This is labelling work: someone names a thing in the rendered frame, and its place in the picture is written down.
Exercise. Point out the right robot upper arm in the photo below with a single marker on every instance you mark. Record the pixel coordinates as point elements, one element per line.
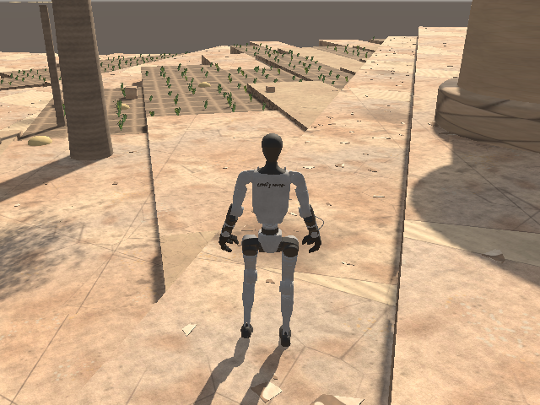
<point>301,192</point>

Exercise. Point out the left robot upper arm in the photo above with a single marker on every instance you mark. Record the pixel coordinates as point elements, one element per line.
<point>245,177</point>

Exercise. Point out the humanoid robot head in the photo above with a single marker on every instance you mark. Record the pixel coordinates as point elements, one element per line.
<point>271,147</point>

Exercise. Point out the left robot hand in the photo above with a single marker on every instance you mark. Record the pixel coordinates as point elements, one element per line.
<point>230,239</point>

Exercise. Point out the right robot hand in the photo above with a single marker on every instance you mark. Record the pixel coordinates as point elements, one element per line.
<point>311,240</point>

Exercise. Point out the left robot forearm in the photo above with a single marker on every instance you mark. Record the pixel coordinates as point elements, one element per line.
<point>229,223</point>

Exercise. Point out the humanoid robot torso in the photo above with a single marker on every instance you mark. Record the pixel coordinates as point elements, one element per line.
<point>270,202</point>

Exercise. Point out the right robot forearm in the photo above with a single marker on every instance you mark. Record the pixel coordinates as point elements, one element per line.
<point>312,225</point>

